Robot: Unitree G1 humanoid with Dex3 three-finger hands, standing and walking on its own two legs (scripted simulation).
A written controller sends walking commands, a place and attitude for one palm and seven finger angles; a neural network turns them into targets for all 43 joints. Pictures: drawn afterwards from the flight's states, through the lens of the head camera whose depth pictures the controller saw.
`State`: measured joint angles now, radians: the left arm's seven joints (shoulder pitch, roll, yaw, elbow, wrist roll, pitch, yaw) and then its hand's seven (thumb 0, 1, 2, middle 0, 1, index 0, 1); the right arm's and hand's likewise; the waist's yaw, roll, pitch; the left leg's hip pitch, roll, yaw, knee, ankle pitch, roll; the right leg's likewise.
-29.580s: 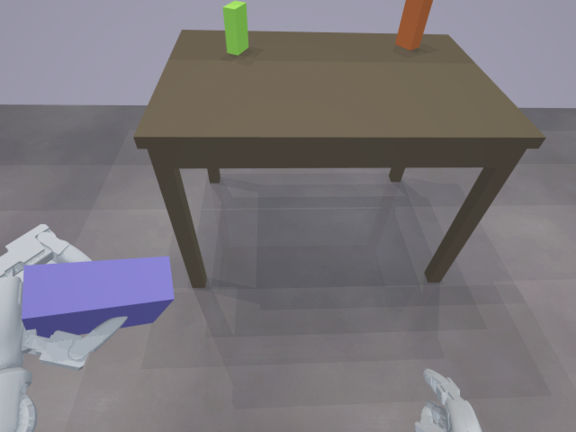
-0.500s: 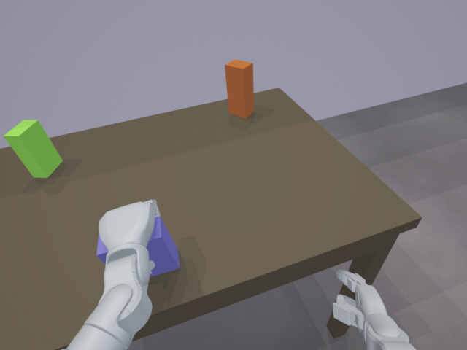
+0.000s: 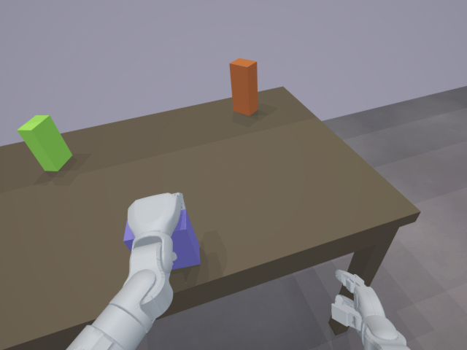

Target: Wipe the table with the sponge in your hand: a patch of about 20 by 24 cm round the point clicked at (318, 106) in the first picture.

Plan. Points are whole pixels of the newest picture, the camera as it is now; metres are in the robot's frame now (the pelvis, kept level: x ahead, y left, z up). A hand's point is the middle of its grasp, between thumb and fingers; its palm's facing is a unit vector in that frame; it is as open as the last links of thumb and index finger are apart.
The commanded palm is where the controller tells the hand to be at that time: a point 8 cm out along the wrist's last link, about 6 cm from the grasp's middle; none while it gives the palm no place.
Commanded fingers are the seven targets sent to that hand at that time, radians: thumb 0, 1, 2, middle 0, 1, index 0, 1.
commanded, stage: slide across to the third lane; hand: left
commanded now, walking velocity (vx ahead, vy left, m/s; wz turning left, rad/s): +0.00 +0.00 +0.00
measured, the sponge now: (168, 248) +0.30 +0.19 +0.01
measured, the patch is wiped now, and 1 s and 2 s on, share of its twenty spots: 0.65 0.90 1.00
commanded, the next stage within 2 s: wipe forward along the third lane in 0.24 s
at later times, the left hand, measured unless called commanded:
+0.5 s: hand (188, 221) +0.33 +0.15 +0.06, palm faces +0.00 -0.07 -1.00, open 8.9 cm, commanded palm +0.30 +0.14 +0.11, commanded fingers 0.00 0.10 1.30 -1.20 -1.60 -1.20 -1.60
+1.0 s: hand (184, 202) +0.38 +0.17 +0.06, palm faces -0.05 -0.05 -1.00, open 8.9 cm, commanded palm +0.35 +0.16 +0.10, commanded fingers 0.00 0.10 1.30 -1.20 -1.60 -1.20 -1.60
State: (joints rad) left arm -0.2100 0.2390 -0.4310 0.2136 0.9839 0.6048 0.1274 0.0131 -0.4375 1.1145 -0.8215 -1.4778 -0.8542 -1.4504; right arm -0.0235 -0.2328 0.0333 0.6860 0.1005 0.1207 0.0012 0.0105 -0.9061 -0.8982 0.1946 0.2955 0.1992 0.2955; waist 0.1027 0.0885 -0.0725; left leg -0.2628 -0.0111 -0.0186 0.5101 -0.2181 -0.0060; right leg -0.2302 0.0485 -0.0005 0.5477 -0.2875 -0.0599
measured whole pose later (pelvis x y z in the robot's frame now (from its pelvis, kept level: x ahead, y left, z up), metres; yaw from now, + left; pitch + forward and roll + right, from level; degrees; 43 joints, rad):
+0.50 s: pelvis +0.01 -0.02 +0.00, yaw +0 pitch -1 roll +1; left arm -0.34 0.16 -0.46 0.41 0.96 0.66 0.17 0.00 -0.45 1.12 -0.83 -1.47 -0.86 -1.42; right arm -0.03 -0.25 0.02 0.72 0.10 0.14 0.02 0.01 -0.91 -0.90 0.19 0.30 0.20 0.30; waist 0.09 0.08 -0.10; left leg -0.27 0.01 -0.02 0.50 -0.22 -0.02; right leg -0.25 0.07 0.00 0.54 -0.29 -0.08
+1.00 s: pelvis +0.00 -0.02 +0.00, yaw -1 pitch +3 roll +1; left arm -0.55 0.19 -0.32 0.69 0.96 0.59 0.18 -0.01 -0.45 1.12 -0.84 -1.47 -0.87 -1.42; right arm 0.06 -0.25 0.02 0.73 0.10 0.17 -0.05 0.01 -0.91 -0.90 0.20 0.30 0.20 0.30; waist 0.03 0.06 -0.12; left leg -0.36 0.02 -0.02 0.52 -0.22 -0.02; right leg -0.33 0.08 0.00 0.55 -0.28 -0.08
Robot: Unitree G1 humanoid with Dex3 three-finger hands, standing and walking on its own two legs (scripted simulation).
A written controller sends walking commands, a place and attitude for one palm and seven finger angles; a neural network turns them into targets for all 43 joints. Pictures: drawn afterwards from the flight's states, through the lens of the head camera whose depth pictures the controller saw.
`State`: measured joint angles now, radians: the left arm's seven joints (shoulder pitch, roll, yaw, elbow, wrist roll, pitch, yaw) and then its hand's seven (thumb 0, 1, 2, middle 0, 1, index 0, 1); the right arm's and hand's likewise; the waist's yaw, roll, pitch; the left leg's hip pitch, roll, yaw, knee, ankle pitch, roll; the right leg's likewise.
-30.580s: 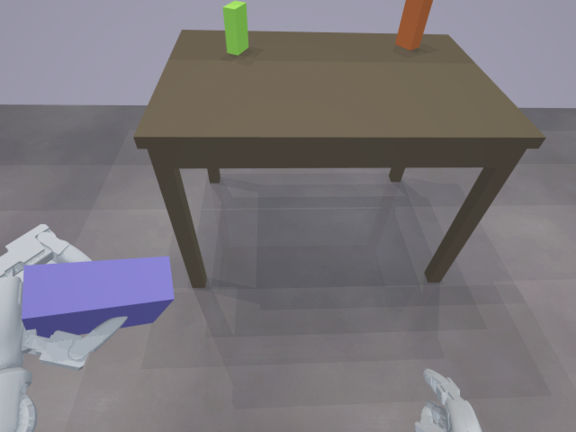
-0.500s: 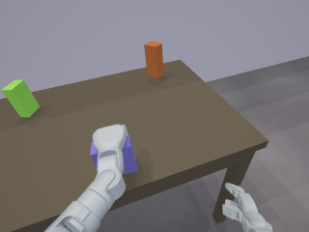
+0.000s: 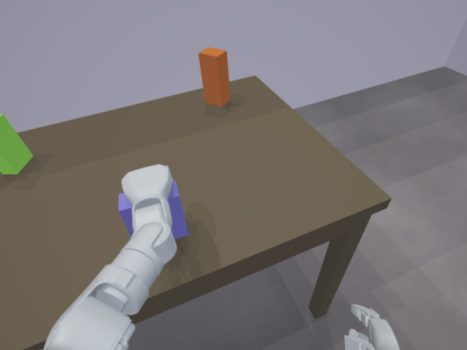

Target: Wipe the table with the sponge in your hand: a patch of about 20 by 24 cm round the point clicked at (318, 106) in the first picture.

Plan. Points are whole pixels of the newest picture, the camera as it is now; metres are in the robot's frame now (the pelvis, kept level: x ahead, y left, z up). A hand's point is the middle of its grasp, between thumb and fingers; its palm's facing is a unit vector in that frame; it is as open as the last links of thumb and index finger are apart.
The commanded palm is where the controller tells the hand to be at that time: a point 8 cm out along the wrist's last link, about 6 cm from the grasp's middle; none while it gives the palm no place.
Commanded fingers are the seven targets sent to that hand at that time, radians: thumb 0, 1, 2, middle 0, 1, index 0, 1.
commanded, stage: wipe forward along the third lane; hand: left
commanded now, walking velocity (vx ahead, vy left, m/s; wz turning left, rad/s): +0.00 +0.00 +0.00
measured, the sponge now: (158, 222) +0.36 +0.19 +0.01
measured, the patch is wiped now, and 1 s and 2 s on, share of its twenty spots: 0.90 1.00 1.00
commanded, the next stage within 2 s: wipe back along the third lane in 0.96 s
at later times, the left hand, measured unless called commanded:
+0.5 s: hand (148, 186) +0.42 +0.22 +0.06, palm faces -0.06 -0.04 -1.00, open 8.9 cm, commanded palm +0.40 +0.21 +0.10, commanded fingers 0.00 0.10 1.30 -1.20 -1.60 -1.20 -1.60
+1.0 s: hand (145, 168) +0.47 +0.24 +0.06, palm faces -0.09 -0.02 -1.00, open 8.9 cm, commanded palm +0.45 +0.23 +0.10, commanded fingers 0.00 0.10 1.30 -1.20 -1.60 -1.20 -1.60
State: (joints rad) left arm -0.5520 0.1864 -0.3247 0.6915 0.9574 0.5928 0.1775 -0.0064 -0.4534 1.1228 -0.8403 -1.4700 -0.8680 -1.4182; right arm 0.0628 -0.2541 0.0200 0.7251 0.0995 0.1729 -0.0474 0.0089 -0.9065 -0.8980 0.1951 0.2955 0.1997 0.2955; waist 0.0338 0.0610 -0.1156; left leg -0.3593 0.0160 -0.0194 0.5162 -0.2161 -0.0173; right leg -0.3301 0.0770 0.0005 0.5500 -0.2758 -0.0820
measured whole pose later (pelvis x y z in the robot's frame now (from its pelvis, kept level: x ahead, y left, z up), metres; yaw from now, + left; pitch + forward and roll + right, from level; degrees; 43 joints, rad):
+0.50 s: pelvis +0.01 +0.02 +0.00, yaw +0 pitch +7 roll +0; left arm -0.73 0.21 -0.24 0.94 0.97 0.52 0.22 0.00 -0.46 1.12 -0.84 -1.47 -0.87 -1.42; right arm 0.10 -0.24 0.02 0.75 0.09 0.16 -0.05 0.01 -0.91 -0.90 0.20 0.30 0.20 0.30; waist -0.01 0.05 -0.13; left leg -0.42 0.00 -0.01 0.53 -0.23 0.00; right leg -0.38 0.06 0.01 0.54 -0.27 -0.05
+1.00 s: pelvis +0.02 +0.04 +0.00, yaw -1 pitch +11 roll -1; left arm -0.93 0.25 -0.19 1.17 0.98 0.49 0.26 0.00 -0.46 1.13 -0.84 -1.47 -0.87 -1.43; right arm 0.19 -0.23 0.00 0.80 0.06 0.14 -0.02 0.01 -0.91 -0.90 0.20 0.30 0.20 0.30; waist -0.06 0.04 -0.14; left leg -0.52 0.00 0.00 0.58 -0.25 0.02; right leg -0.46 0.06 0.02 0.53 -0.27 -0.02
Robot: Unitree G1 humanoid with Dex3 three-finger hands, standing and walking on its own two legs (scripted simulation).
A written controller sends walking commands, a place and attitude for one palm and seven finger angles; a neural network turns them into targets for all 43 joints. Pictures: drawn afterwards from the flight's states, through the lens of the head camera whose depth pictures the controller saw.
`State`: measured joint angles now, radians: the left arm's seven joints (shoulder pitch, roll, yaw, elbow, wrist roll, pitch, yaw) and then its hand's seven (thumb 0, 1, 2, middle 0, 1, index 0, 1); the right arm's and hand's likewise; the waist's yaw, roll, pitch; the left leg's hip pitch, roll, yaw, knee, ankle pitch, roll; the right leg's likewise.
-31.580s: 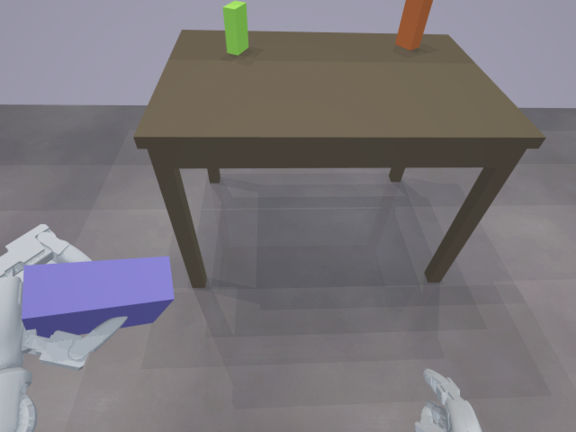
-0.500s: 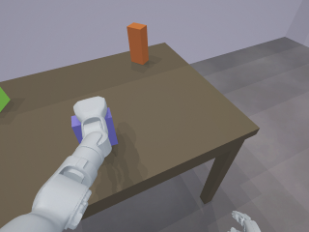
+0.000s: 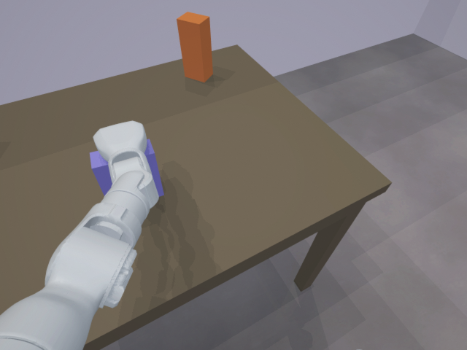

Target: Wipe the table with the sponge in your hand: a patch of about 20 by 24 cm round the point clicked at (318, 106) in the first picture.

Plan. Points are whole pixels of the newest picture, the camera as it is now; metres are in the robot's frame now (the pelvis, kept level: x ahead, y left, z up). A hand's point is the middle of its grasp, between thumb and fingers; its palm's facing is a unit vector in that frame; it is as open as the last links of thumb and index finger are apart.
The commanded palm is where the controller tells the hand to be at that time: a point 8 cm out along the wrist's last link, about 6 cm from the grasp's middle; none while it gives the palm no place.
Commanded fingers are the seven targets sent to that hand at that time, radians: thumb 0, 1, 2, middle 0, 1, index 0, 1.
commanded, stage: wipe back along the third lane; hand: left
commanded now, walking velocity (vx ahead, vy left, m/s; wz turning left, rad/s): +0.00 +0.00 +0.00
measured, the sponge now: (132, 182) +0.44 +0.21 +0.02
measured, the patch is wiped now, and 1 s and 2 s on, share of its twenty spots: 1.00 1.00 1.00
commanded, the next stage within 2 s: slide back across to the middle lane in 1.68 s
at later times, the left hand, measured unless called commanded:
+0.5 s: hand (133, 174) +0.42 +0.19 +0.06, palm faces -0.04 -0.02 -1.00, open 9.0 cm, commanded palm +0.39 +0.17 +0.10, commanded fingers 0.00 0.10 1.30 -1.20 -1.60 -1.20 -1.60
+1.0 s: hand (144, 191) +0.38 +0.16 +0.06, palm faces -0.02 -0.04 -1.00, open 9.0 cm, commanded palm +0.34 +0.14 +0.10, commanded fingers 0.00 0.10 1.30 -1.20 -1.60 -1.20 -1.60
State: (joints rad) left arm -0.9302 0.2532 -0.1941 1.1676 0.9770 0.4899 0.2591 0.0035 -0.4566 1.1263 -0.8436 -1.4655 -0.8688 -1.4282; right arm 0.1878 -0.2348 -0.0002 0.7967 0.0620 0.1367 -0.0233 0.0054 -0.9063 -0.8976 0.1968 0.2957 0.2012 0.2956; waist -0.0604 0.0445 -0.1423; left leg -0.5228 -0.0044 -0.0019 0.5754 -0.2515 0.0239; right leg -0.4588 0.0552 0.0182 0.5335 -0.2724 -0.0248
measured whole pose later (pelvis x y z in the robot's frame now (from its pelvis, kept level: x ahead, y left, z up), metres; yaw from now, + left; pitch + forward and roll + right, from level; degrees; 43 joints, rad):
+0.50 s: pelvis +0.01 +0.00 +0.00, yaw +1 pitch +8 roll -1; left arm -0.79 0.15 -0.30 1.01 0.95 0.57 0.29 -0.02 -0.43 1.13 -0.81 -1.51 -0.83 -1.48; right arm 0.11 -0.22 0.00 0.75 0.07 0.17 0.01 0.01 -0.91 -0.90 0.20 0.30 0.20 0.30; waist 0.00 0.05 -0.16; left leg -0.45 -0.01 -0.01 0.56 -0.26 0.03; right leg -0.38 0.05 0.01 0.51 -0.28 -0.02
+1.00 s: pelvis +0.01 -0.01 +0.01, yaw +1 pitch +4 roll +0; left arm -0.57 0.12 -0.40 0.73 0.95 0.65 0.24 -0.01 -0.43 1.12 -0.81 -1.51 -0.82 -1.48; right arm 0.06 -0.24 0.01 0.71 0.09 0.24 0.02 0.01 -0.91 -0.90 0.20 0.30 0.20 0.30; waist 0.05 0.06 -0.15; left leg -0.34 -0.01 -0.02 0.52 -0.26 0.01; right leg -0.28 0.05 0.00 0.50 -0.30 -0.05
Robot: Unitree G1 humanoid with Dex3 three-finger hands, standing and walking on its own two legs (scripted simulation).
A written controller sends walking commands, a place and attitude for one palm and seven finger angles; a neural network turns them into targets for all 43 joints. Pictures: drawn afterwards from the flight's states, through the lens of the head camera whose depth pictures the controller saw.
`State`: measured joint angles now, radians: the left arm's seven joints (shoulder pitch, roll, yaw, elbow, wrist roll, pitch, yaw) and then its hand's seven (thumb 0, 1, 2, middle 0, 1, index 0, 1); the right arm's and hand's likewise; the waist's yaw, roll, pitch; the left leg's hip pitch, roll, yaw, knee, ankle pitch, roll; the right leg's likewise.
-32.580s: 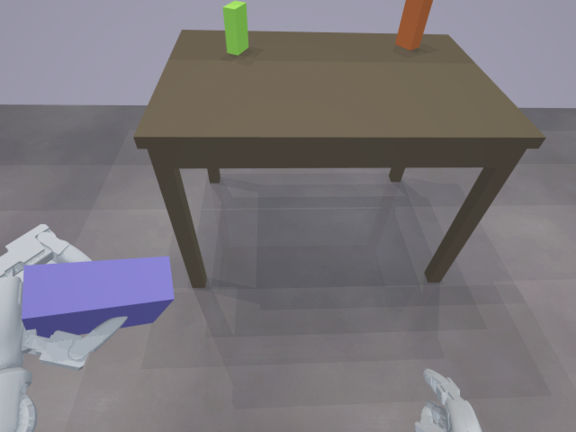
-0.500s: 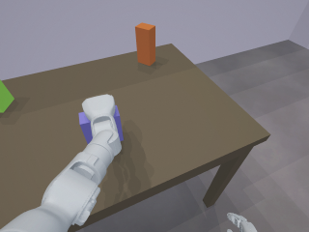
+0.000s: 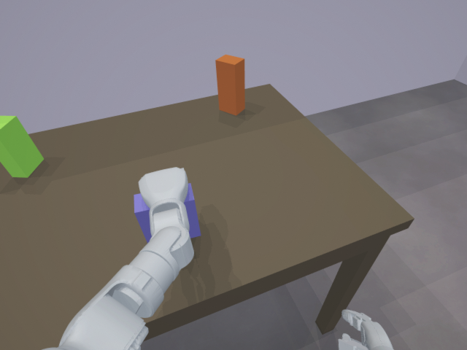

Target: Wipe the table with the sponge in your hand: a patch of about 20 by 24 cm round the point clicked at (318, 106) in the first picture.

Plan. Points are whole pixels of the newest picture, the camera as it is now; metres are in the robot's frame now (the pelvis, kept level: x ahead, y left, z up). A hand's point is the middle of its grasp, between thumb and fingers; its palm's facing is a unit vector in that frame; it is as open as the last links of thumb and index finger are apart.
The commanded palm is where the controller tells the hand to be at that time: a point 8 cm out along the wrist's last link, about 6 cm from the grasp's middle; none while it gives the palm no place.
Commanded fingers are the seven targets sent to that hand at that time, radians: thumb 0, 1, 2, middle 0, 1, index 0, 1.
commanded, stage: wipe back along the third lane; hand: left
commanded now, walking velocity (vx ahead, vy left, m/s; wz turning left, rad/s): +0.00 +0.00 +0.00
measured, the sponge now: (171, 222) +0.36 +0.17 +0.01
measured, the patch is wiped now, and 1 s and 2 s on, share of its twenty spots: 1.00 1.00 1.00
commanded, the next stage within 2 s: slide back across to the middle lane in 0.68 s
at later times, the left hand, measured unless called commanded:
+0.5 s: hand (176, 227) +0.32 +0.14 +0.06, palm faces +0.01 -0.06 -1.00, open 8.9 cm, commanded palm +0.27 +0.12 +0.09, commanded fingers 0.00 0.10 1.30 -1.20 -1.60 -1.20 -1.60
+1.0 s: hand (173, 243) +0.28 +0.14 +0.06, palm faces +0.06 -0.14 -0.99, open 8.9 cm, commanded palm +0.23 +0.14 +0.11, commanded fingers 0.00 0.10 1.30 -1.20 -1.60 -1.20 -1.60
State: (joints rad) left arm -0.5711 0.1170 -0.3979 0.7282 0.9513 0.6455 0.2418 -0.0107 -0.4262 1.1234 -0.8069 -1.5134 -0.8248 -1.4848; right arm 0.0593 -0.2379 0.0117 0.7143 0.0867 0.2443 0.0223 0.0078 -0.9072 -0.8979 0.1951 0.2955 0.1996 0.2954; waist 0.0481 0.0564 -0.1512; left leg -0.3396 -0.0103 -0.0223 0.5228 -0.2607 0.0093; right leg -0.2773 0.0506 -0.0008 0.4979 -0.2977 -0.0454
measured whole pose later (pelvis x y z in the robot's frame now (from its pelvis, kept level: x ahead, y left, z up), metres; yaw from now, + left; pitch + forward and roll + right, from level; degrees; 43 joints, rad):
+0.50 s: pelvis -0.01 -0.01 +0.00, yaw -1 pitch +1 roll +0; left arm -0.37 0.14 -0.46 0.46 0.98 0.67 0.20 0.02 -0.42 1.12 -0.80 -1.52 -0.83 -1.49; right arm -0.01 -0.24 0.02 0.67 0.10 0.24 0.04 0.01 -0.91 -0.90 0.19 0.30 0.20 0.30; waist 0.07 0.07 -0.13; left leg -0.28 0.00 -0.02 0.50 -0.24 -0.01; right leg -0.23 0.06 0.01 0.51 -0.29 -0.06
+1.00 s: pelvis -0.02 -0.02 +0.00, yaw -2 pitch -2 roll +1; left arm -0.19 0.17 -0.44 0.24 0.96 0.67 0.18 0.03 -0.42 1.12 -0.80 -1.52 -0.83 -1.48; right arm -0.02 -0.24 0.03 0.67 0.10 0.22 0.06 0.01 -0.91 -0.90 0.19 0.30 0.20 0.30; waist 0.08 0.08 -0.12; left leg -0.23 0.01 0.00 0.50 -0.24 -0.01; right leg -0.20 0.07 0.02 0.53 -0.29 -0.07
